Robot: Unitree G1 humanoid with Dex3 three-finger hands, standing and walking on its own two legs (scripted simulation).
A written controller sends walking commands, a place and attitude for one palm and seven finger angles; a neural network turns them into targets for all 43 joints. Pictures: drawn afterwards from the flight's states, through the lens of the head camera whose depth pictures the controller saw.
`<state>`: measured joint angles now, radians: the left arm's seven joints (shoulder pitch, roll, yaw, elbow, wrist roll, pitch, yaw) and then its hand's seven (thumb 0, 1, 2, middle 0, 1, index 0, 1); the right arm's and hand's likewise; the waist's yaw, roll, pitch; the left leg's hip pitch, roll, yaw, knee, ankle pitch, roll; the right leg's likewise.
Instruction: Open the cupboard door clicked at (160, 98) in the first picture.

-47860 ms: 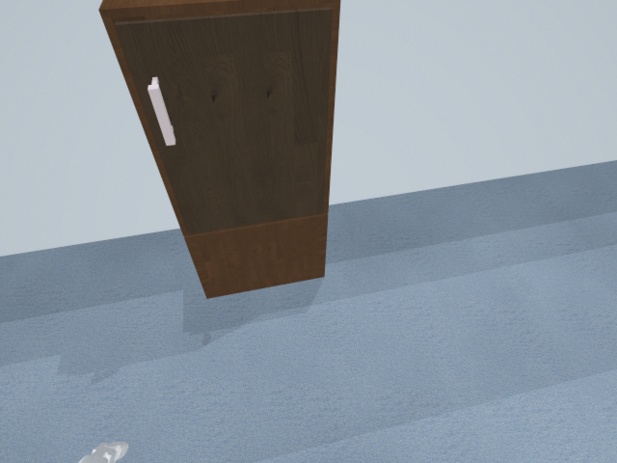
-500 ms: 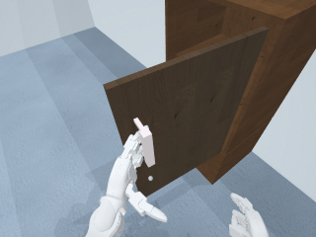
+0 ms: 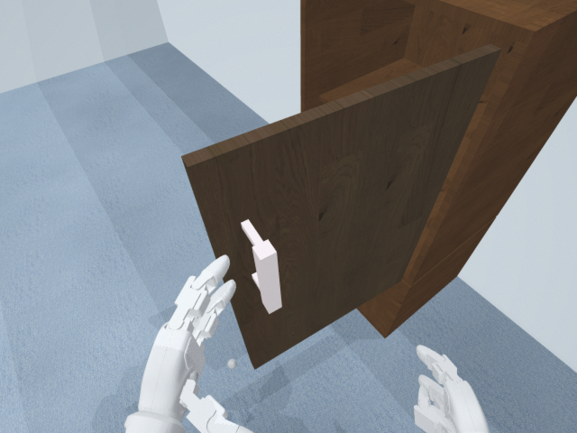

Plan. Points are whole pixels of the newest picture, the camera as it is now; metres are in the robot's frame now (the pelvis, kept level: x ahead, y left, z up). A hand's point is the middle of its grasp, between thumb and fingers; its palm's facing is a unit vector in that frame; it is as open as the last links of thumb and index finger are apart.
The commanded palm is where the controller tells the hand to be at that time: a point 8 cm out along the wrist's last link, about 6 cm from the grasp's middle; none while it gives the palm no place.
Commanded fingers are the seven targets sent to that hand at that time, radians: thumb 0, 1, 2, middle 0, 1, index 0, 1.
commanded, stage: slide the hand sideways off the handle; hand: left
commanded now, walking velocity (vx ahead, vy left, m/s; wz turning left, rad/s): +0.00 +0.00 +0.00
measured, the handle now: (261, 268) +0.30 +0.06 +0.10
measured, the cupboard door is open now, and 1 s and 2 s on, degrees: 84 84 84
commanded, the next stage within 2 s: draw the hand back to the body in 0.38 s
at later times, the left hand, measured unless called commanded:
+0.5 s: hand (183, 389) +0.16 +0.12 +0.09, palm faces -0.13 -0.99 -0.01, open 16.3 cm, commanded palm +0.14 +0.18 +0.09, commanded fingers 0.00 -0.50 0.30 -0.15 -0.30 -0.15 -0.30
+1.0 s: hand (119, 361) +0.17 +0.18 +0.13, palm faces -0.07 -0.99 -0.11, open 16.1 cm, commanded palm +0.14 +0.24 +0.15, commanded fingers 0.00 -0.25 0.41 -0.16 -0.30 -0.16 -0.30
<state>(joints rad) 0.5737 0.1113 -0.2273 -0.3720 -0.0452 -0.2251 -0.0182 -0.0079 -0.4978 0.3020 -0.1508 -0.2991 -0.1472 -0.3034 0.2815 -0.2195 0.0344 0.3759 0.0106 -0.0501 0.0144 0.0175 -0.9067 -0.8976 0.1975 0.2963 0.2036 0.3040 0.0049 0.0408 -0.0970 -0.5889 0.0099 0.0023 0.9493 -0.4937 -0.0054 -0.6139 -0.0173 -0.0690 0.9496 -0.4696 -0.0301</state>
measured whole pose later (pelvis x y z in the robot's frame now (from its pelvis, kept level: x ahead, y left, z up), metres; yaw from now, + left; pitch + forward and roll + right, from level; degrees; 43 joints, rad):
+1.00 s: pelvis +0.00 +0.02 +0.01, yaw +0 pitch +4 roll -2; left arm 0.61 0.27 0.09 -0.50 -0.24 -0.07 -0.20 -0.01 -0.47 0.32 -0.15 -0.30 -0.15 -0.30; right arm 0.29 -0.24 0.05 0.43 0.06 -0.13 -0.06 0.02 -0.91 -0.90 0.20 0.30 0.20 0.30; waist 0.02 0.06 -0.12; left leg -0.51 0.01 -0.01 0.91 -0.48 0.02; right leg -0.50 -0.01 -0.08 0.85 -0.43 0.00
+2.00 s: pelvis +0.02 +0.01 +0.06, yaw -1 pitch -4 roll -1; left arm 0.50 0.34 0.31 -0.41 -0.06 -0.05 0.12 0.02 0.88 0.89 -0.21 -0.30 -0.21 -0.30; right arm 0.19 -0.23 0.02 0.63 0.01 -0.09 -0.07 0.02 -0.91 -0.90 0.20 0.30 0.20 0.30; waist 0.07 0.06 0.02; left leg -0.08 0.02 0.02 0.43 -0.28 0.00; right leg -0.10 0.01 -0.05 0.41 -0.24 -0.02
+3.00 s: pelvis -0.10 +0.04 +0.04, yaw +0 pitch -1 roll -2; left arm 0.51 0.40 0.41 -0.54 -0.01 -0.20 0.18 0.02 0.89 0.90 -0.21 -0.30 -0.21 -0.31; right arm 0.21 -0.22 0.01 0.58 0.00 -0.05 -0.08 0.02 -0.90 -0.90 0.20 0.30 0.21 0.30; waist 0.00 0.00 0.06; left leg -0.43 0.00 0.02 0.64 -0.22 0.05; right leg -0.42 0.00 -0.04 0.57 -0.23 0.01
